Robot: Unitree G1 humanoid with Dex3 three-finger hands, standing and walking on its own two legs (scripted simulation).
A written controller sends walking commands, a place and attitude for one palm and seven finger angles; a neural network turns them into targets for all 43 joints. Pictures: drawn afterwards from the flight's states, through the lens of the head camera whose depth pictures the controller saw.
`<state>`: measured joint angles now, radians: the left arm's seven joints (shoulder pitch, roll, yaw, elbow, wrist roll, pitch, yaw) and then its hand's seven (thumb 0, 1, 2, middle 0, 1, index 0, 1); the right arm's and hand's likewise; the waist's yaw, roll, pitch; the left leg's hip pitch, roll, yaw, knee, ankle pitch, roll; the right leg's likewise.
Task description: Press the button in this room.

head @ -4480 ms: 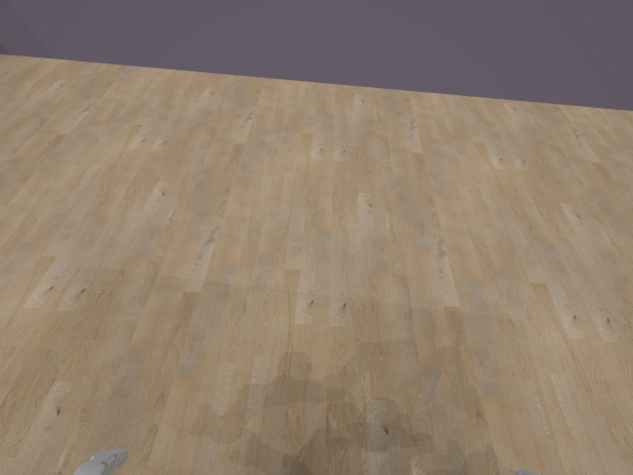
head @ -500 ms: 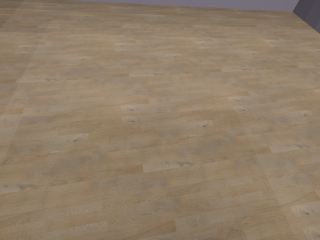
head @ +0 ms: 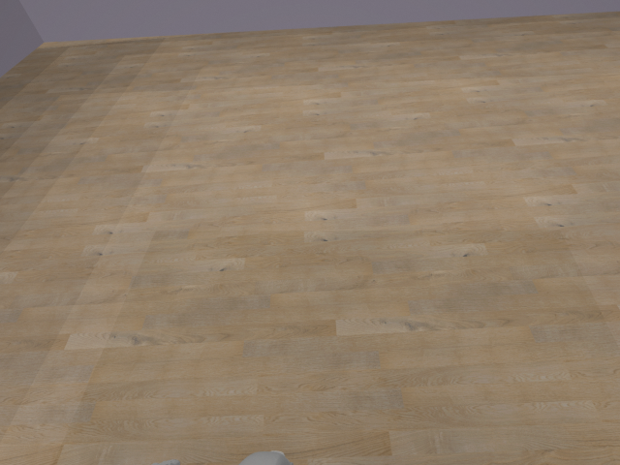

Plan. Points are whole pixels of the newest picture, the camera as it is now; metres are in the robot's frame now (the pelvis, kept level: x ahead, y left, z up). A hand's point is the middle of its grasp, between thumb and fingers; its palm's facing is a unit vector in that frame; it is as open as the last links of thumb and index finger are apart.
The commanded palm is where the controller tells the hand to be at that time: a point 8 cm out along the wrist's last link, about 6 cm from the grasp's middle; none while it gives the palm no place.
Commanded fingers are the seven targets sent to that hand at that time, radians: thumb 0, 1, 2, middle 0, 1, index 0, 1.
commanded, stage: turn or walk to find it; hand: left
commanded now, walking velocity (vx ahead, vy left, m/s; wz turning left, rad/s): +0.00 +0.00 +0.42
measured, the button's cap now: out of the picture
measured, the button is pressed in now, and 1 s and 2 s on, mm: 0 0 0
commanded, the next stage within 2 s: none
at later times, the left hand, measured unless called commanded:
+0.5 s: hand out of the picture -0.07 +0.25 -0.19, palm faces +0.29 -0.93 -0.24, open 7.4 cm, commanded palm none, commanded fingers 0.00 0.90 0.90 -0.20 -0.30 -0.20 -0.30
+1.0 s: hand out of the picture -0.05 +0.20 -0.14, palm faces +0.42 -0.86 -0.28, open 7.4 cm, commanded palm none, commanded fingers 0.00 0.90 0.90 -0.20 -0.30 -0.20 -0.30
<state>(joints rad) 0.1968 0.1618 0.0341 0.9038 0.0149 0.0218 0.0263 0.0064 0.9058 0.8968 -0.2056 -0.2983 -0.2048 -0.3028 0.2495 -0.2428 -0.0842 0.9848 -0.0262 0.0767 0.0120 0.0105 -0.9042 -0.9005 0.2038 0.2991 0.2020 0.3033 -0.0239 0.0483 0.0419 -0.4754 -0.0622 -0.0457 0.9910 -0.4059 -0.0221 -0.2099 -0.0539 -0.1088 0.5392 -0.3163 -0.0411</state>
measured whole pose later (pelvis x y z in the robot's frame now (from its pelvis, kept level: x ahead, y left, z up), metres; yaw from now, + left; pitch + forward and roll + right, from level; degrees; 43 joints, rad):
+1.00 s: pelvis -0.07 -0.01 +0.00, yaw +25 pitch -1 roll +2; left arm 0.18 0.16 0.03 0.90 0.01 0.03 0.03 0.01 0.91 0.90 -0.21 -0.30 -0.21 -0.30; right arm 0.27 -0.24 -0.09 0.99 -0.03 0.08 0.01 0.01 -0.90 -0.90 0.20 0.30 0.20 0.30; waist -0.03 0.05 0.04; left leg -0.49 -0.06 -0.04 1.01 -0.40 -0.02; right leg -0.21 -0.06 -0.11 0.53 -0.30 -0.03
